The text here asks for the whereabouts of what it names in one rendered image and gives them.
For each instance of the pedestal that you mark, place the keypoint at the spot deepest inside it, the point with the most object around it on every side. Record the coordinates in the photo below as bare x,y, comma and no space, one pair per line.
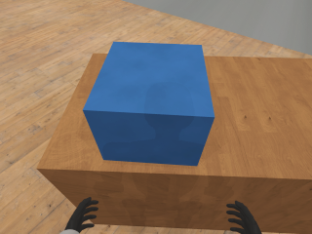
258,152

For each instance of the carton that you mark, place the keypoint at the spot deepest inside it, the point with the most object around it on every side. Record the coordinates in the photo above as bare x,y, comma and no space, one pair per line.
151,103

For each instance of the right robot hand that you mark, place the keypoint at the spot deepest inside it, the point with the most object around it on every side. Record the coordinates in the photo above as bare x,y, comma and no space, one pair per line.
246,219

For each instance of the left robot hand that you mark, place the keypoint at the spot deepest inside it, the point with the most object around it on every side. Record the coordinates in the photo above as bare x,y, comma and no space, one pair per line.
78,217

